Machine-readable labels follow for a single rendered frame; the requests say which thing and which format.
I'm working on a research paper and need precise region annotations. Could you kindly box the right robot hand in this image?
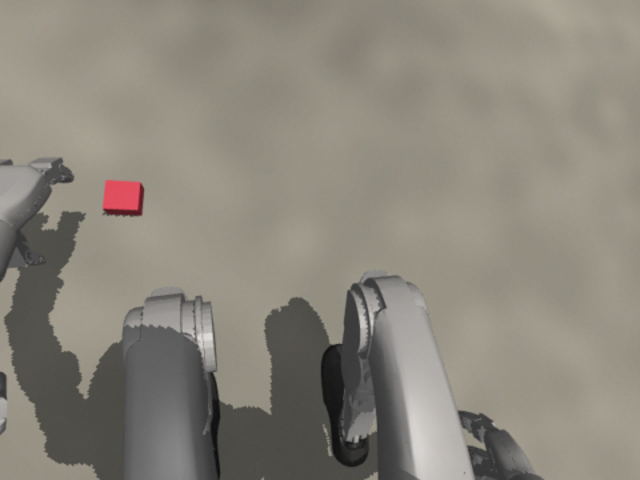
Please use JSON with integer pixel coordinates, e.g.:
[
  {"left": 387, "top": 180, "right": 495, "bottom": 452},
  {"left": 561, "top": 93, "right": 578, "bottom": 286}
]
[{"left": 458, "top": 411, "right": 536, "bottom": 480}]

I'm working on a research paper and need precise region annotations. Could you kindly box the left robot arm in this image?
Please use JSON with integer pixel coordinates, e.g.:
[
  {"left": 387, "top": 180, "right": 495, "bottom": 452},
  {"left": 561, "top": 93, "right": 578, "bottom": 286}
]
[{"left": 0, "top": 220, "right": 18, "bottom": 435}]

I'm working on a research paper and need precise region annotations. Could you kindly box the right robot foot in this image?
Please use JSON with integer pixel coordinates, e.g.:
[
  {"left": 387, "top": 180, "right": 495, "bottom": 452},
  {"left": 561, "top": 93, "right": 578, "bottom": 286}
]
[{"left": 321, "top": 344, "right": 369, "bottom": 467}]

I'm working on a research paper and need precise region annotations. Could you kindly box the left robot hand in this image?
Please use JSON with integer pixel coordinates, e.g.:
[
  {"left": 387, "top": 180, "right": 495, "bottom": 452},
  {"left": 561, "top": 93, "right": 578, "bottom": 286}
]
[{"left": 0, "top": 157, "right": 74, "bottom": 268}]

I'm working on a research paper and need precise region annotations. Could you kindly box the small box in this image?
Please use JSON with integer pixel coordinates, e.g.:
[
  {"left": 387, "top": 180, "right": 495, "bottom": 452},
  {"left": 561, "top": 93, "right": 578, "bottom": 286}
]
[{"left": 103, "top": 180, "right": 144, "bottom": 216}]

